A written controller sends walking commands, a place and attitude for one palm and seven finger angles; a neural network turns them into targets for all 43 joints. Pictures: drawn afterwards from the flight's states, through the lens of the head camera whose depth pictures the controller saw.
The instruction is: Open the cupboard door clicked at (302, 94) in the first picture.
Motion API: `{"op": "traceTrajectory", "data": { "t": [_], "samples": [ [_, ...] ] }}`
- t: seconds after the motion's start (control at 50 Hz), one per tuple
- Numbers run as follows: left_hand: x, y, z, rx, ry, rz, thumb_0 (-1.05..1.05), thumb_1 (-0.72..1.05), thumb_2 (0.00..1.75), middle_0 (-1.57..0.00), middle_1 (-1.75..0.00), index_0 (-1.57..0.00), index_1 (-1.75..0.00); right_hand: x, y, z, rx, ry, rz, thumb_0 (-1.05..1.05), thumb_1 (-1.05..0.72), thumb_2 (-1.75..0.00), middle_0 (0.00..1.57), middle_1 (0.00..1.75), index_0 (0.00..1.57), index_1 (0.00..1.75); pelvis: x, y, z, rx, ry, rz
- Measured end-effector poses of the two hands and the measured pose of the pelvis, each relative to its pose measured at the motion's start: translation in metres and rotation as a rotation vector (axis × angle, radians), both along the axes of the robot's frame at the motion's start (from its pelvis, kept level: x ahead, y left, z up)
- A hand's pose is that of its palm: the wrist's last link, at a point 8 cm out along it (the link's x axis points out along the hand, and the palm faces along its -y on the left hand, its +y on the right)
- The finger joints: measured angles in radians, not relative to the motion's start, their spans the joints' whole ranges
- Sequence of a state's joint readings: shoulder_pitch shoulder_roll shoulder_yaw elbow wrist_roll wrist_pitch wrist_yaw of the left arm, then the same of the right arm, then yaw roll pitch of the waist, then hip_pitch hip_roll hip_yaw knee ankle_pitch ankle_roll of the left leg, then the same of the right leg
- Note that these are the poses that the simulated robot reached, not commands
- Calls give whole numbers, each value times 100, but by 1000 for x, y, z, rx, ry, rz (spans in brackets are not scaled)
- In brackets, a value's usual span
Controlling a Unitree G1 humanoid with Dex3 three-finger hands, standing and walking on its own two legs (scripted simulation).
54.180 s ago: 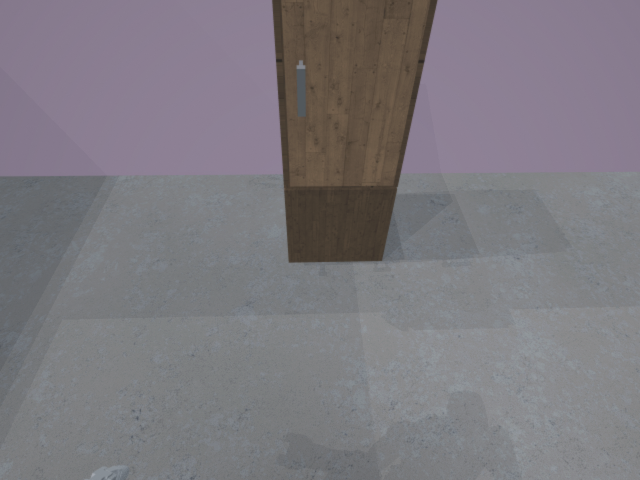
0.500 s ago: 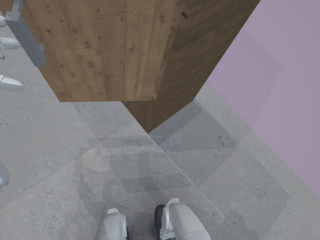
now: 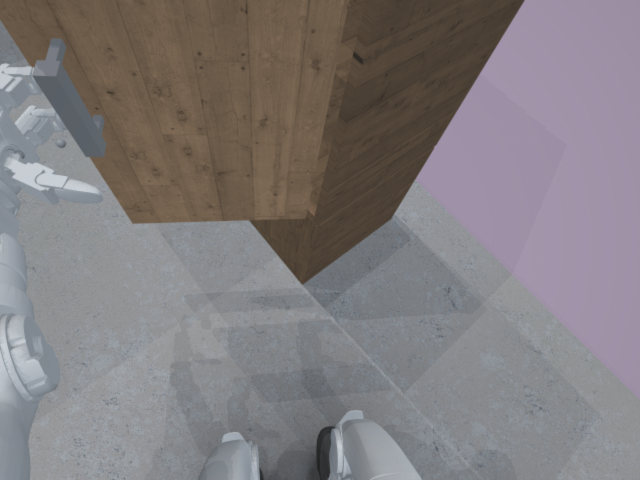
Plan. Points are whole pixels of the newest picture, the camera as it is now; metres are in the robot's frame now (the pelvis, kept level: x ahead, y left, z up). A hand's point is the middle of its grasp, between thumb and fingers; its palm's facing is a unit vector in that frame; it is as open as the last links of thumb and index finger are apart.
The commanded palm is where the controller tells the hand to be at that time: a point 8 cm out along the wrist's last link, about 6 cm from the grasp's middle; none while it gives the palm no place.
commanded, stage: slide the fingers in behind the handle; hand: left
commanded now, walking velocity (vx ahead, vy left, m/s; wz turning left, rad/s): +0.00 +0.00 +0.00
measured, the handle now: (77, 101) +0.55 +0.25 +0.07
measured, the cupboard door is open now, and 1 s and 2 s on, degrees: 56 56 60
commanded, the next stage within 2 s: close the thumb around the handle in 0.82 s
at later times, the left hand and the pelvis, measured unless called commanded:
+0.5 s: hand (90, 138) +0.50 +0.23 +0.07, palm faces +0.00 -1.00 -0.01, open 14.0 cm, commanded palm +0.48 +0.28 +0.07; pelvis +0.00 +0.00 +0.00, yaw +0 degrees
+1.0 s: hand (94, 137) +0.50 +0.23 +0.07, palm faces -0.01 -1.00 -0.02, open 13.9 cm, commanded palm +0.48 +0.27 +0.07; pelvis +0.00 +0.00 +0.00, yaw +0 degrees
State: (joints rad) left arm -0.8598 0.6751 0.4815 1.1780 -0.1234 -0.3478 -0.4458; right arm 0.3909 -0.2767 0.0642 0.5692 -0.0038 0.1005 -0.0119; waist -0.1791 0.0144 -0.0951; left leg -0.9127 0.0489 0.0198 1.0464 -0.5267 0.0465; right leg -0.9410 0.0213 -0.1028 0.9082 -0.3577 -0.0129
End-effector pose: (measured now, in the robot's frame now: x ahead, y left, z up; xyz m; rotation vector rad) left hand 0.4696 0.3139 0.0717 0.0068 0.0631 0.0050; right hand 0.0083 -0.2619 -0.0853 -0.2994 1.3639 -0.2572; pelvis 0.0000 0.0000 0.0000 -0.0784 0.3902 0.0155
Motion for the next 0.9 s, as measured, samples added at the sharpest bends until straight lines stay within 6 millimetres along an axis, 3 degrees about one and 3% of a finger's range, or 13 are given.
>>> {"op": "traceTrajectory", "data": {
  "t": [0.48, 0.72, 0.9],
  "samples": [
    [10, -27, -3, 2, -20, -11, -1, -50, 30, -30, -120, -30, -120, -10, -4, -5, 0, 18, -12, 0, -91, -90, 21, 30, 20, 30, -3, -4, -2, 9, 8, -2],
    [10, -19, 0, 21, -30, 4, -1, -50, 30, -30, -120, -31, -121, -13, 0, -5, 13, 32, -21, 0, -91, -90, 21, 30, 20, 30, 0, -2, -1, 8, 9, -7],
    [11, -25, -4, 8, -10, -11, -1, -50, 30, -29, -120, -30, -120, -6, 0, -4, 6, 24, -9, 0, -91, -90, 21, 30, 20, 30, 2, 0, 0, 7, 8, 1]
  ]
}}
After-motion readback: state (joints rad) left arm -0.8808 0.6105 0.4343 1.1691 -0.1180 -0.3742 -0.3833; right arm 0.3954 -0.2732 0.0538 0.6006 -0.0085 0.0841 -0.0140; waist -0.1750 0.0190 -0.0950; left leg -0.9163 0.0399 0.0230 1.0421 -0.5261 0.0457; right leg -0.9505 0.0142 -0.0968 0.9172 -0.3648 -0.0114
